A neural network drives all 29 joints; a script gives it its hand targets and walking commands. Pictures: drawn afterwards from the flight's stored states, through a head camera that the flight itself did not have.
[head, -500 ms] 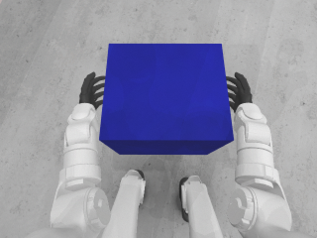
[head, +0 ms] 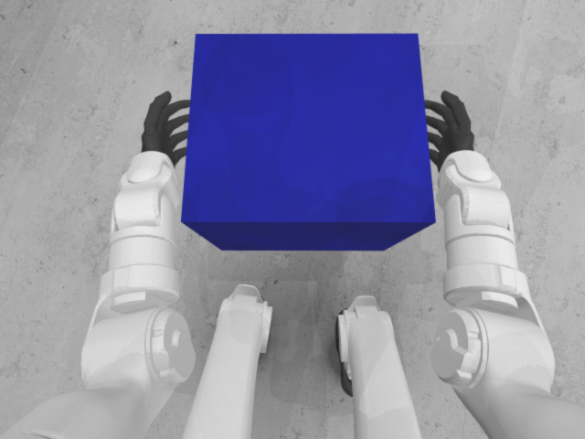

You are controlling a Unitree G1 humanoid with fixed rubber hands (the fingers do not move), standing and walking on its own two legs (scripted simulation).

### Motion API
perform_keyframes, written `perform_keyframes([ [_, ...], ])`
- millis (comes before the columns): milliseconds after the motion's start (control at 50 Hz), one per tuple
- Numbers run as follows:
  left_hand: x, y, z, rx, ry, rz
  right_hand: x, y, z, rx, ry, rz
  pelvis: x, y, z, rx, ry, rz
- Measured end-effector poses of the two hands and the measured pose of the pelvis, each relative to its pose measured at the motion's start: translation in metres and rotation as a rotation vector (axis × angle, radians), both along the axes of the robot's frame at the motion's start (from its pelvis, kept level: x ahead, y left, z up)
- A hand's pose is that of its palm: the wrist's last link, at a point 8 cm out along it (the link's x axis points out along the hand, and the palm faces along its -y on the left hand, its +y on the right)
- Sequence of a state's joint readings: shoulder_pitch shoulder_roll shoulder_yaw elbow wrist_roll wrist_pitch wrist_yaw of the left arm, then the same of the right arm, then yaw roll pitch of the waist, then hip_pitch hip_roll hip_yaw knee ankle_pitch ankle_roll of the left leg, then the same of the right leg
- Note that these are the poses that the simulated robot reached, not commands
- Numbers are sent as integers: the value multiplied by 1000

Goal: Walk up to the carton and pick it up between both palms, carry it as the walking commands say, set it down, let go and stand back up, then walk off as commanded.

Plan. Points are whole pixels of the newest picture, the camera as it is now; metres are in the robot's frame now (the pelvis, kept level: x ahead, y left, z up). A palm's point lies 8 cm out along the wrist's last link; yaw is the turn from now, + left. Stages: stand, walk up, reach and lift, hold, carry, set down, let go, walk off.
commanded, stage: set down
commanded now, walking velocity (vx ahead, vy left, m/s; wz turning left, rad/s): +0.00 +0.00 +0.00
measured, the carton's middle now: (304, 159) +0.48 +0.02 -0.17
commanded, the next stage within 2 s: none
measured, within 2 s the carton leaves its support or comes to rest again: neither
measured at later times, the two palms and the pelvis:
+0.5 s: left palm (181, 163) +0.46 +0.22 -0.17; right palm (424, 162) +0.49 -0.17 -0.18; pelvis -0.02 +0.00 -0.07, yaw +0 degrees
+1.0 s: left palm (198, 168) +0.48 +0.22 -0.26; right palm (407, 166) +0.51 -0.17 -0.27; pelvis -0.03 +0.01 -0.13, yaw -1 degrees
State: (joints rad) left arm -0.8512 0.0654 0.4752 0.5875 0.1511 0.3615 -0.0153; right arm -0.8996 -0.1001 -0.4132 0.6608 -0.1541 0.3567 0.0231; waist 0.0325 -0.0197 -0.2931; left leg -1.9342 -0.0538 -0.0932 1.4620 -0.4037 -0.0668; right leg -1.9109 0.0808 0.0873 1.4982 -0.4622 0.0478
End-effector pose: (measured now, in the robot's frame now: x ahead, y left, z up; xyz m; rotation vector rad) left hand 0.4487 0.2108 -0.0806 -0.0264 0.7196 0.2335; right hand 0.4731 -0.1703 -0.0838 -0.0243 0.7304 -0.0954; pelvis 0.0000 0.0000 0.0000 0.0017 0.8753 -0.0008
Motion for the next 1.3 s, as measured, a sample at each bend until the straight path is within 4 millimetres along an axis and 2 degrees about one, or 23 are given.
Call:
perform_keyframes([
  [660, 22, 4, -121, 10, -1, -6, 24, 4, -121, -7, -5, 13, -25, 4, -96, -3, 32, -5],
  [1140, 40, 5, -206, 25, 17, -22, 42, 5, -206, -21, 11, 26, -24, 5, -147, -3, 15, -13],
  [1300, 44, 5, -226, 30, 39, -27, 45, 4, -228, -26, 32, 33, -20, 5, -157, 0, -32, -19],
])
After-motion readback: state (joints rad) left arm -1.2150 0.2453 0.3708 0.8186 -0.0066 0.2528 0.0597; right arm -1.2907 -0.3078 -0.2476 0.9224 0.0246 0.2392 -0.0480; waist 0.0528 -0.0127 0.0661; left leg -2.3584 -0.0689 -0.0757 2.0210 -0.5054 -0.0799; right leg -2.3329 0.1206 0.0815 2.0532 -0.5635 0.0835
